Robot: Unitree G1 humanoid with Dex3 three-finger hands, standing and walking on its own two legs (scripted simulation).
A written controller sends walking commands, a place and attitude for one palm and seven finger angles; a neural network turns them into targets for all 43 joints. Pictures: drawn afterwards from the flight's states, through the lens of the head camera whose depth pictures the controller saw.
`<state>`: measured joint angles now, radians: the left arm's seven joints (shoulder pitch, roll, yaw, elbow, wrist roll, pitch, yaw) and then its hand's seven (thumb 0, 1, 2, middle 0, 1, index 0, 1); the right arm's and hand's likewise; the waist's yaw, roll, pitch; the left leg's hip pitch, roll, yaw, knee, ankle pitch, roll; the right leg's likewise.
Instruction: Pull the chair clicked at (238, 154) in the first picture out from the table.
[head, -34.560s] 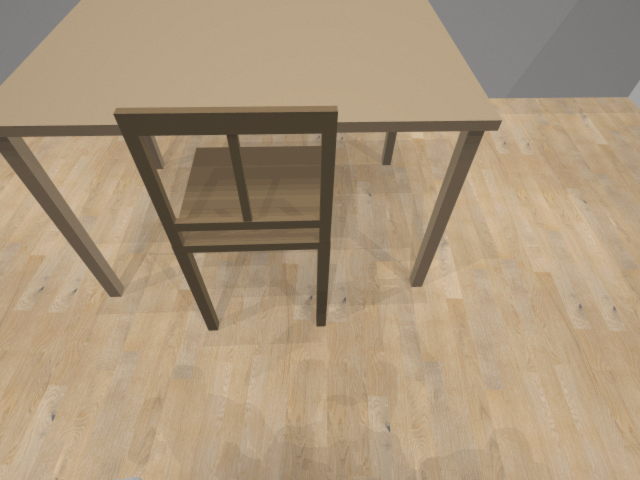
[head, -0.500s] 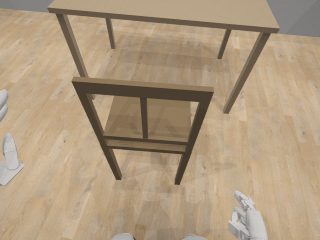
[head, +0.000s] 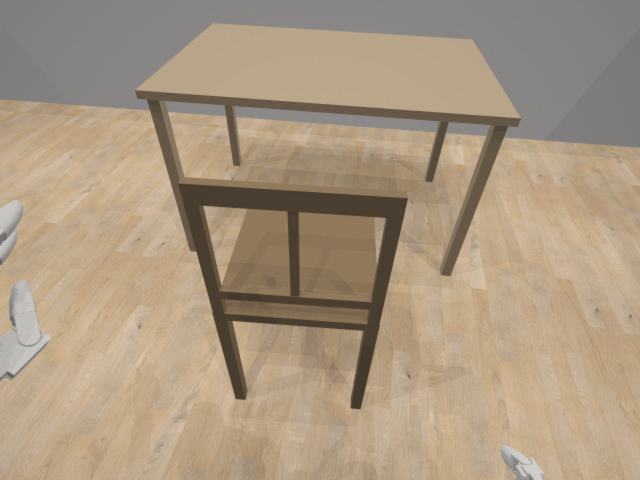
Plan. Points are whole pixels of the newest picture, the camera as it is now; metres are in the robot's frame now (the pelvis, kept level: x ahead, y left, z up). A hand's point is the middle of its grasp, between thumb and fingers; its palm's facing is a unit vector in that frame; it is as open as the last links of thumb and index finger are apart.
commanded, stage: stop stepping back and stand still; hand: left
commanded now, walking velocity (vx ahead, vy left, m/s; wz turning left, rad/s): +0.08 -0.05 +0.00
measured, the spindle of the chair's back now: (294, 255) +0.57 +0.07 -0.09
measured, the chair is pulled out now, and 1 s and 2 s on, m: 0.48 0.48 0.48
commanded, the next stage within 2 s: let the arm hang, fingers relaxed in 0.78 s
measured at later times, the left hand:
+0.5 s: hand (27, 319) +0.22 +0.28 +0.18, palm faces +0.38 -0.79 -0.48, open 7.4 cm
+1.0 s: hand (90, 395) +0.23 +0.29 +0.01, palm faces +0.17 -0.87 -0.46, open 7.4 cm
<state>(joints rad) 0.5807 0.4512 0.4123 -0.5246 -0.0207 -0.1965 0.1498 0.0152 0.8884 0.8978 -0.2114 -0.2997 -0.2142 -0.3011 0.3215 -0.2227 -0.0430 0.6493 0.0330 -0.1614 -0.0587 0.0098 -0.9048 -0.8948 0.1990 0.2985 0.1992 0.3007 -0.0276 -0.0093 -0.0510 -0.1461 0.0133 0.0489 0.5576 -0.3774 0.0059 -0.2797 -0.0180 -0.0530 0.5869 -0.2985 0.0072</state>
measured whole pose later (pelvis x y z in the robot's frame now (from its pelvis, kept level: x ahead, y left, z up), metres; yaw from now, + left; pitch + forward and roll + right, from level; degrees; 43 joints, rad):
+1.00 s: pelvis +0.01 +0.04 +0.00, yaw -1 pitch +2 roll +0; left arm 0.36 0.34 0.20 0.12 0.02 -0.04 0.05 0.00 0.90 0.90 -0.20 -0.30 -0.20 -0.30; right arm 0.17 -0.24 -0.03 0.72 0.00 -0.04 0.02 0.01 -0.90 -0.89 0.20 0.30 0.20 0.30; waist -0.01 0.05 -0.03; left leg -0.21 -0.05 0.05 0.58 -0.41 0.07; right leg -0.34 -0.05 -0.01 0.60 -0.29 0.03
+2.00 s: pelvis +0.03 +0.03 +0.01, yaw -3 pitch -1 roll -1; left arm 0.28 0.14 0.00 1.11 0.00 0.01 0.05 0.01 0.94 0.90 -0.20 -0.30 -0.20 -0.30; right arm 0.32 -0.12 -0.02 1.11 -0.01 -0.01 -0.05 0.00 -0.91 -0.89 0.20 0.30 0.20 0.30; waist -0.01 0.02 0.05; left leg -0.04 -0.01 0.08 0.39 -0.34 0.05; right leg -0.19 -0.01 0.01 0.42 -0.21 0.02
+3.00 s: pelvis +0.05 +0.04 +0.01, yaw -3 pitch -1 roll -1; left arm 0.27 0.13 0.01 1.12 0.00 0.01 0.05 0.01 0.93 0.90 -0.20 -0.30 -0.20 -0.30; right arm 0.33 -0.11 -0.02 1.12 -0.01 -0.01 -0.06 0.00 -0.91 -0.89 0.20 0.30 0.20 0.30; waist -0.02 0.02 0.07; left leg 0.00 -0.03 0.08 0.38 -0.36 0.06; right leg -0.17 -0.02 0.01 0.44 -0.25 0.04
